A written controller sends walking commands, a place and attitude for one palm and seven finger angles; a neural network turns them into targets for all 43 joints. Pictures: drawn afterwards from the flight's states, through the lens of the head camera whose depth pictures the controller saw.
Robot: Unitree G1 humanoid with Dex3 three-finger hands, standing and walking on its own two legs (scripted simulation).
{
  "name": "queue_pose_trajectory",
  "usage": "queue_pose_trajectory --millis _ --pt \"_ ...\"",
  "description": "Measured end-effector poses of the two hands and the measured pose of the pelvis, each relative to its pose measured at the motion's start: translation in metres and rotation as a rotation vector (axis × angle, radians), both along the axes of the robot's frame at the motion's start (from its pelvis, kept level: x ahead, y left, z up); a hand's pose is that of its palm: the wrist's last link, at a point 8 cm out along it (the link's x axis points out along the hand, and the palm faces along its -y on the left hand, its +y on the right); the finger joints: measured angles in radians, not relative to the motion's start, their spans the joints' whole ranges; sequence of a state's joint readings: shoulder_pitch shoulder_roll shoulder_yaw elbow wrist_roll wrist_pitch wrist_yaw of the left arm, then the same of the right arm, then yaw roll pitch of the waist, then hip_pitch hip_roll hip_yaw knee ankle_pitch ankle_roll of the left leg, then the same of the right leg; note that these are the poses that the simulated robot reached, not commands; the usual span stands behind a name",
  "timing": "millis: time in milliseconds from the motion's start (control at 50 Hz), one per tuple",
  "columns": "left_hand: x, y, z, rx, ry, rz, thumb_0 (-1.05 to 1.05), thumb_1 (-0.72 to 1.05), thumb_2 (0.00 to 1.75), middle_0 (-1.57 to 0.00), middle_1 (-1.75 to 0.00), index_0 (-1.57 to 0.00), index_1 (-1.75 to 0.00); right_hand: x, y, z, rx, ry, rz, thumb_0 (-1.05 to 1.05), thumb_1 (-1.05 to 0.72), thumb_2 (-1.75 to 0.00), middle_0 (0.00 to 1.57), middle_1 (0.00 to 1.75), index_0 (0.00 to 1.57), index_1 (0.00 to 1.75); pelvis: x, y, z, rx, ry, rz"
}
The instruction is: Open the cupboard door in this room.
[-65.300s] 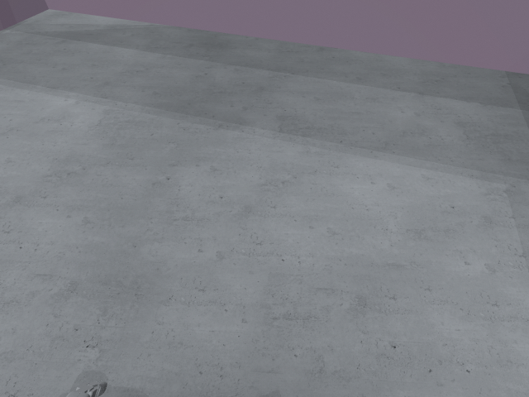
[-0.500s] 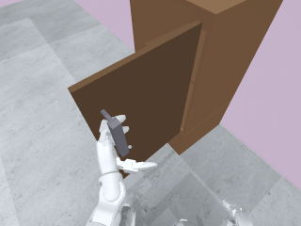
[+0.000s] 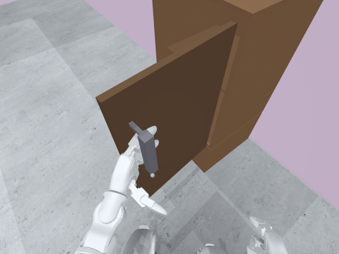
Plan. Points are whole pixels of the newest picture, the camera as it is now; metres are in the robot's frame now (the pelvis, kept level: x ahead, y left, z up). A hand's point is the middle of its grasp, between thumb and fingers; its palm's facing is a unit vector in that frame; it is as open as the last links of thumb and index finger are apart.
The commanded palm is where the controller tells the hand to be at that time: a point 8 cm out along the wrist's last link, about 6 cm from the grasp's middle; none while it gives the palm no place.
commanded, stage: slide the hand sideways off the handle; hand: left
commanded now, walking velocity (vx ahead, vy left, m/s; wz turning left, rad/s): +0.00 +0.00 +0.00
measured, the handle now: (143, 149) +0.35 +0.08 +0.05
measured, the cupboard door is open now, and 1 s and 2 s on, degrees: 96 96 96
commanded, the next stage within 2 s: draw the hand back to the body in 0.98 s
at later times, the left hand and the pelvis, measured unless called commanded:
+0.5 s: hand (140, 191) +0.25 +0.08 +0.04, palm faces -0.14 -0.99 +0.00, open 16.4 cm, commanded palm +0.23 +0.13 +0.04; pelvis +0.00 +0.00 -0.01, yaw -1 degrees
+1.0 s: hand (110, 215) +0.20 +0.13 +0.04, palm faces -0.09 -1.00 -0.03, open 16.3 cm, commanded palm +0.19 +0.19 +0.04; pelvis +0.00 -0.02 -0.02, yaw +0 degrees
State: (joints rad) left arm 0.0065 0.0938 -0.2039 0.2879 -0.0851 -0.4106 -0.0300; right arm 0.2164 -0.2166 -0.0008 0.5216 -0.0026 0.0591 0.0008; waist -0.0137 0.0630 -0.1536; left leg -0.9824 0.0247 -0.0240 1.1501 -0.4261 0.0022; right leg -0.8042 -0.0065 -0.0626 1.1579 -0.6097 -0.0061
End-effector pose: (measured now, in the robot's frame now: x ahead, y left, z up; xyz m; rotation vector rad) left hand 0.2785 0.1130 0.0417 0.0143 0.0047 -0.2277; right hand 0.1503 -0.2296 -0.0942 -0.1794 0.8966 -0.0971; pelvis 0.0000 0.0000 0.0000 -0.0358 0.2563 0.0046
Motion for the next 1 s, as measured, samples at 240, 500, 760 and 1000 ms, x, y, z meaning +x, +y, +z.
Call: queue_pose_trajectory --millis 240,500,760,1000 --pt "-0.024 0.001 0.000 -0.029 -0.027 0.050 -0.02 -0.50 0.30 -0.13 -0.31 -0.16 -0.31 -0.003 0.003 0.003 -0.004 -0.031 -0.005 0.01 -0.91 -0.89 0.20 0.30 0.20 0.30 0.000 0.007 -0.007 0.005 0.015 -0.022" --pt "-0.042 0.020 0.002 -0.013 -0.001 0.088 -0.02 -0.50 0.30 -0.15 -0.30 -0.15 -0.30 0.021 0.012 0.005 0.019 -0.100 0.028 0.01 -0.91 -0.89 0.20 0.30 0.20 0.30 0.001 0.001 -0.009 0.003 0.018 -0.012" --pt "-0.066 0.042 0.001 0.019 0.030 0.120 -0.02 -0.50 0.30 -0.15 -0.30 -0.15 -0.30 0.028 -0.010 0.007 -0.011 -0.133 0.008 0.01 -0.91 -0.89 0.20 0.30 0.20 0.30 0.007 -0.012 -0.012 0.009 0.025 -0.013" --pt "-0.093 0.074 0.000 0.025 0.030 0.136 -0.02 -0.50 0.30 -0.15 -0.30 -0.15 -0.30 0.025 -0.025 0.001 -0.050 -0.151 -0.035 0.01 -0.91 -0.89 0.20 0.30 0.20 0.30 0.003 -0.016 -0.020 0.002 0.028 -0.008"
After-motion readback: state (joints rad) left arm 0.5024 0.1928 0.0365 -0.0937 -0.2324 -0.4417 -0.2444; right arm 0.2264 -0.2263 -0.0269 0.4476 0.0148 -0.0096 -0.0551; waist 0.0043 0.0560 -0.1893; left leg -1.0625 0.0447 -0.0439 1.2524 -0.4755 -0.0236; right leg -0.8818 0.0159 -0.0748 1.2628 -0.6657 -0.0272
